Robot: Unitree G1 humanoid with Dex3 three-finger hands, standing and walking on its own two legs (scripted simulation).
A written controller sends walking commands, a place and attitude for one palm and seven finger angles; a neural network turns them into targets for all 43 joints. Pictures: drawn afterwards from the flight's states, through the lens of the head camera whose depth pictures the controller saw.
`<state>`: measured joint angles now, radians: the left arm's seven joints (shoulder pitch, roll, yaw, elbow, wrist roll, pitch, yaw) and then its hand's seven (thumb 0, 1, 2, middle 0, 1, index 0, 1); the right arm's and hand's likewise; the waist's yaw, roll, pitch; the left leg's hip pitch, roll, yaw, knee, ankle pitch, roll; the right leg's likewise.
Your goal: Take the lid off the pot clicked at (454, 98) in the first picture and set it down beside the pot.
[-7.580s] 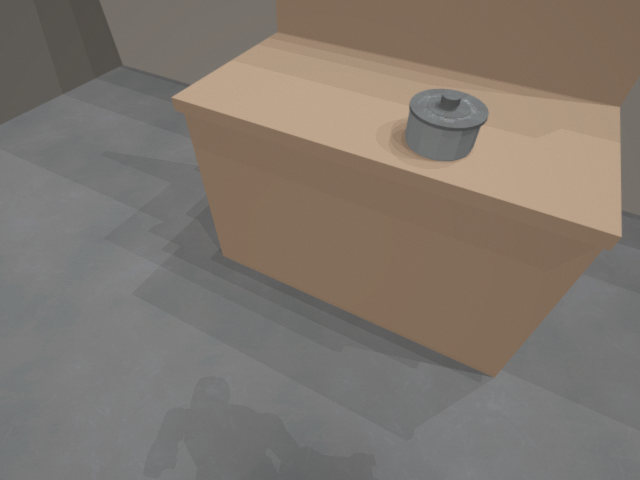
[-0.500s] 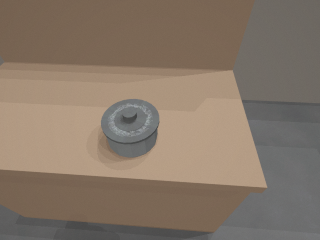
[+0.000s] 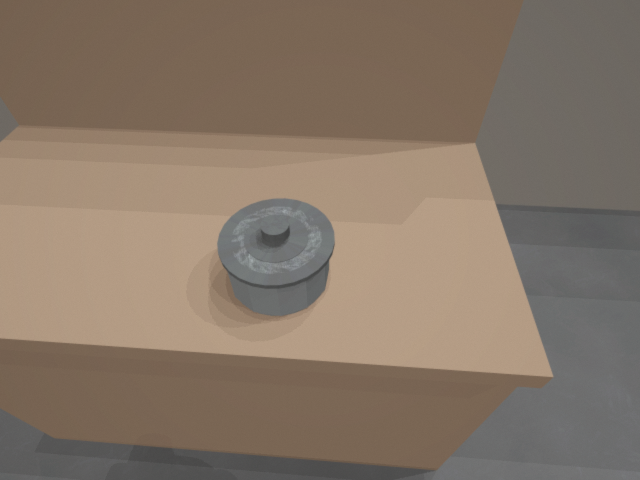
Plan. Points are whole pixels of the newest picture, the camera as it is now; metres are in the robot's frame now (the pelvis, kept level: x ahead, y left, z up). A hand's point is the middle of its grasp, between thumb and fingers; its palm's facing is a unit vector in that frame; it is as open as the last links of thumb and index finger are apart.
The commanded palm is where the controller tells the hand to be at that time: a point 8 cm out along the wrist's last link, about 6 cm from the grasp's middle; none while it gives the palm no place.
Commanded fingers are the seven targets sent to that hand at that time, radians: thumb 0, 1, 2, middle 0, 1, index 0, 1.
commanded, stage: come to a stop and stand still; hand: left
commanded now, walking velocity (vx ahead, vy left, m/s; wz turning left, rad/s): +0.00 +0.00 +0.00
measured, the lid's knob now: (275, 228) +0.44 +0.09 +0.07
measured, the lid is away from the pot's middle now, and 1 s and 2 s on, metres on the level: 0.00 0.00 0.00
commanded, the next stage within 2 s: look again from close up in 0.28 s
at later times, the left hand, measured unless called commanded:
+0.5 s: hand out of the picture +0.01 +0.17 -0.17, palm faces +0.00 -0.98 -0.19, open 7.4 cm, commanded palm none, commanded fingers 0.00 0.90 0.90 -0.20 -0.30 -0.20 -0.30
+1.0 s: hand out of the picture +0.01 +0.16 -0.17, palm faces +0.00 -0.99 -0.17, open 7.4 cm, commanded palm none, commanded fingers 0.00 0.90 0.90 -0.20 -0.30 -0.20 -0.30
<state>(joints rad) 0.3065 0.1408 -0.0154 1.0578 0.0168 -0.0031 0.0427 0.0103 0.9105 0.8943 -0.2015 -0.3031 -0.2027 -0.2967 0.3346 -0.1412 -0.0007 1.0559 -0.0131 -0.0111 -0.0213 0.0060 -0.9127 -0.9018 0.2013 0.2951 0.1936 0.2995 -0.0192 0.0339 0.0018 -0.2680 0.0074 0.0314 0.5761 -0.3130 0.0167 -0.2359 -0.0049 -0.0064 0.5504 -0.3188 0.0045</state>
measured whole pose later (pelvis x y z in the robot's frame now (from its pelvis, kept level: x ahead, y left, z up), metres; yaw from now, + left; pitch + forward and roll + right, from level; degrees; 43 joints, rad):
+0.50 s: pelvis +0.01 +0.01 +0.00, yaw +0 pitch +0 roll +0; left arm 0.31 0.15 -0.02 1.06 0.02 0.00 0.04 0.01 0.91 0.89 -0.20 -0.30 -0.20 -0.30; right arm 0.28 -0.15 0.00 1.08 0.00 -0.03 -0.04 0.01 -0.93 -0.90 0.20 0.30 0.20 0.30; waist 0.00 -0.01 0.04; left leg -0.21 -0.02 0.05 0.50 -0.29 0.03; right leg -0.20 -0.03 0.01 0.51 -0.31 0.02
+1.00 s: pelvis +0.02 +0.00 +0.01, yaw +0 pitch +0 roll +0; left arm 0.31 0.15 -0.03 1.08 0.01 -0.01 0.04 0.01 0.91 0.89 -0.20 -0.30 -0.20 -0.30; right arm 0.28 -0.13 0.01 1.13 0.00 -0.02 -0.04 0.01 -0.93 -0.90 0.20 0.30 0.20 0.30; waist 0.00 -0.03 0.04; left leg -0.19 -0.01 0.04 0.47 -0.28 0.02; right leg -0.17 -0.02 0.00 0.47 -0.30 0.01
